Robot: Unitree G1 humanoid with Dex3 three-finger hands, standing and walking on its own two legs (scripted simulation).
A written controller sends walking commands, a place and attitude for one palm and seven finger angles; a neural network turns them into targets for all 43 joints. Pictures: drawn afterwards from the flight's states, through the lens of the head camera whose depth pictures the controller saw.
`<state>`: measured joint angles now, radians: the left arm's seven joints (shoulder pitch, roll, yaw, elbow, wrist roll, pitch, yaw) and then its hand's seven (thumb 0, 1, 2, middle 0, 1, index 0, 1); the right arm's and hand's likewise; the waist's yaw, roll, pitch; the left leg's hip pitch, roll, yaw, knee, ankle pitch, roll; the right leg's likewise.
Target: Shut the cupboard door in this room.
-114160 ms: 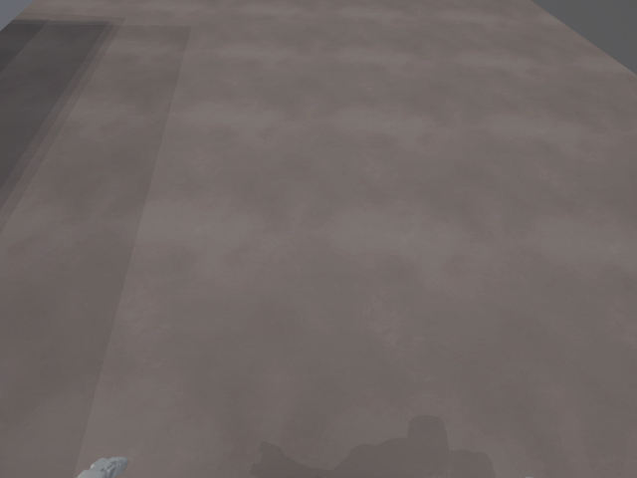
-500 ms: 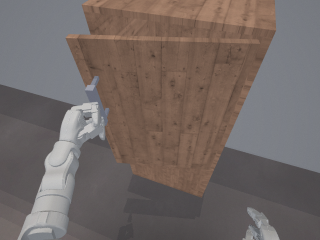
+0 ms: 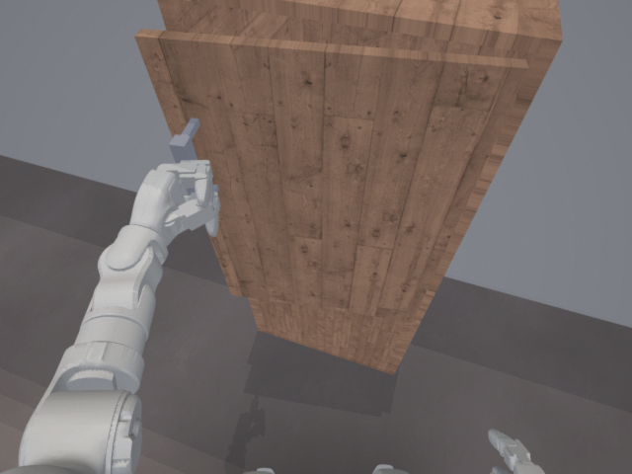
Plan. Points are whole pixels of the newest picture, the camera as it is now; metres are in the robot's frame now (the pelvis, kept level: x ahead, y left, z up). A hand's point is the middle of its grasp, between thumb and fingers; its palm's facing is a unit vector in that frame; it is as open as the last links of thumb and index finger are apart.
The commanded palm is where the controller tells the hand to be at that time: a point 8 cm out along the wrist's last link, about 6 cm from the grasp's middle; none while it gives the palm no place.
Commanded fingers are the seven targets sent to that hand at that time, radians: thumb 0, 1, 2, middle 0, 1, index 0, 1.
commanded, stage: push the door shut along its arc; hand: left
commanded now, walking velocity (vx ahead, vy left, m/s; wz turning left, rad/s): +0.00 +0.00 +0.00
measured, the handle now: (199, 170) +0.49 +0.18 +0.10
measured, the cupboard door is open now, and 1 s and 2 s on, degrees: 9 0 0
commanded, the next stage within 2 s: pull the fist back off the door in 0.68 s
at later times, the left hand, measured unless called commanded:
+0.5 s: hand (243, 175) +0.47 +0.11 +0.11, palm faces -0.32 -0.95 -0.01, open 3.1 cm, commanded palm +0.48 +0.16 +0.11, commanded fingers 0.00 0.90 0.90 -1.30 -1.50 -1.30 -1.50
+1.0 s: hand (263, 166) +0.50 +0.09 +0.10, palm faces -0.03 -1.00 -0.04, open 3.1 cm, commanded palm +0.47 +0.14 +0.11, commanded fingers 0.00 0.90 0.90 -1.30 -1.50 -1.30 -1.50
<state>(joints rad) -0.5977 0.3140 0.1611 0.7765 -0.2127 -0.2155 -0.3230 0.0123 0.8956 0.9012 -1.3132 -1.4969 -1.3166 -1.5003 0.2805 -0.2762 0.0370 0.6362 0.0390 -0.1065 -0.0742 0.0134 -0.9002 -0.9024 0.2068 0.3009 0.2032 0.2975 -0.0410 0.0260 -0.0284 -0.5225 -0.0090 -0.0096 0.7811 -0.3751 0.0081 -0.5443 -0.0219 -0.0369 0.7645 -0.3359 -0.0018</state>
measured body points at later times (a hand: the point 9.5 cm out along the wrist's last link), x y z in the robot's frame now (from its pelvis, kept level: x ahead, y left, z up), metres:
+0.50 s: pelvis +0.00 +0.00 -0.01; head +0.08 -0.01 +0.43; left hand +0.49 +0.16 +0.11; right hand +0.03 -0.27 -0.13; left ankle +0.01 +0.11 -0.71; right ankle +0.03 -0.12 -0.71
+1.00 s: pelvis -0.03 +0.00 -0.03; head +0.07 +0.00 +0.41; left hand +0.49 +0.14 +0.11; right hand +0.02 -0.27 -0.14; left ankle +0.01 +0.11 -0.71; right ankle +0.03 -0.12 -0.71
